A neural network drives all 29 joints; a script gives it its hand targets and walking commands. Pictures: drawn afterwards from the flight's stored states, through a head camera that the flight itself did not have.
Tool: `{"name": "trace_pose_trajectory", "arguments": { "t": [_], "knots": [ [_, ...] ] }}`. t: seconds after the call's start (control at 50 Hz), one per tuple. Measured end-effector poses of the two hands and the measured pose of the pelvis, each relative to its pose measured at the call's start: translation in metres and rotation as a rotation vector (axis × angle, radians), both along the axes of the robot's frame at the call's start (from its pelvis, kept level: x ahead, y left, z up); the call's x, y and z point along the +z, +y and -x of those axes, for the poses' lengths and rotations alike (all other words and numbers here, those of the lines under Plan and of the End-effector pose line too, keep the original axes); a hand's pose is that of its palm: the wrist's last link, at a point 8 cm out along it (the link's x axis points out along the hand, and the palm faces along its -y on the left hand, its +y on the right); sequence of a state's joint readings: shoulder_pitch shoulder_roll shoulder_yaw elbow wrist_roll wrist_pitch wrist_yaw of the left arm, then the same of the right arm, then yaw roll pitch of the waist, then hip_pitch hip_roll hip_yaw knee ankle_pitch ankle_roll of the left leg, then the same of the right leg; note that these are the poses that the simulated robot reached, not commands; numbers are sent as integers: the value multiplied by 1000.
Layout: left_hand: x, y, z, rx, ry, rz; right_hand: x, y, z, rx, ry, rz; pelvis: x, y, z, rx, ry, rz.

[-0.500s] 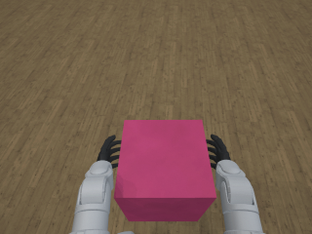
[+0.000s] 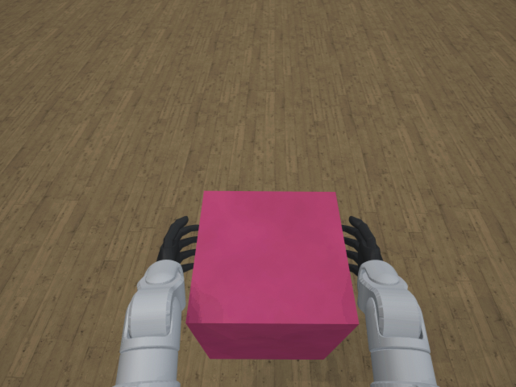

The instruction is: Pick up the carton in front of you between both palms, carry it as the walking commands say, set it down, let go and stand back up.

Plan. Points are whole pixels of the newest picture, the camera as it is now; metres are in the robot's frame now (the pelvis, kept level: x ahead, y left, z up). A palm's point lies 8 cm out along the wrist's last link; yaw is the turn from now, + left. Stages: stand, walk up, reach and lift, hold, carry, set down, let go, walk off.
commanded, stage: carry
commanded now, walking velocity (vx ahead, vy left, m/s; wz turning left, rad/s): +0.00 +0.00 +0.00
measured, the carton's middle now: (268, 281) +0.29 +0.00 -0.04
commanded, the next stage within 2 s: none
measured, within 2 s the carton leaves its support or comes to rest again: neither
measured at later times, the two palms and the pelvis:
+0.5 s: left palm (194, 267) +0.29 +0.11 +0.02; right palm (387, 268) +0.28 -0.19 +0.02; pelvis +0.01 -0.03 -0.01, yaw +0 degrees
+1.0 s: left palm (193, 282) +0.26 +0.11 +0.02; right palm (394, 282) +0.26 -0.19 +0.02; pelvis -0.02 -0.03 -0.01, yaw -1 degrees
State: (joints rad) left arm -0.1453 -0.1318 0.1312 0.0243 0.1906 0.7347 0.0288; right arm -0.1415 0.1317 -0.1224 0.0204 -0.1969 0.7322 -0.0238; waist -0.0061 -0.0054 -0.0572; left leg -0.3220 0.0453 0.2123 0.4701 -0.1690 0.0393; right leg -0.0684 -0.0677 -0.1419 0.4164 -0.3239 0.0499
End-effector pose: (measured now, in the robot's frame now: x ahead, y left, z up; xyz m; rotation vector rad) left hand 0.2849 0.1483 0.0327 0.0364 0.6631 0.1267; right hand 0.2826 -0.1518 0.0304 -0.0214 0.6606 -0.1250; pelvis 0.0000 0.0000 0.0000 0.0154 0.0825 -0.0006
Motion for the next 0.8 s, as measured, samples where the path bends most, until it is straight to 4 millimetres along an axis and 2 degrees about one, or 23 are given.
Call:
{"name": "trace_pose_trajectory", "arguments": {
  "t": [0.26,0.36,0.5,0.62,0.8],
  "knots": [
    [5,-20,-6,10,0,2,5,-20,-9,13,0,4,2,-23,-11,5,-25,-11],
    [4,-30,-8,11,-17,-4,3,-30,-12,11,-17,-7,-3,-33,-7,2,-22,-17],
    [-14,-33,-5,-9,24,4,-13,-33,-2,-4,24,10,-11,-31,-7,-9,-45,-14],
    [-9,-40,-2,-12,-12,11,-6,-40,0,-13,-12,6,-13,-37,-2,-15,-37,-12],
    [-12,-42,7,-23,2,0,-11,-42,12,-19,3,3,-15,-37,7,-17,-49,-7]
  ]
}}
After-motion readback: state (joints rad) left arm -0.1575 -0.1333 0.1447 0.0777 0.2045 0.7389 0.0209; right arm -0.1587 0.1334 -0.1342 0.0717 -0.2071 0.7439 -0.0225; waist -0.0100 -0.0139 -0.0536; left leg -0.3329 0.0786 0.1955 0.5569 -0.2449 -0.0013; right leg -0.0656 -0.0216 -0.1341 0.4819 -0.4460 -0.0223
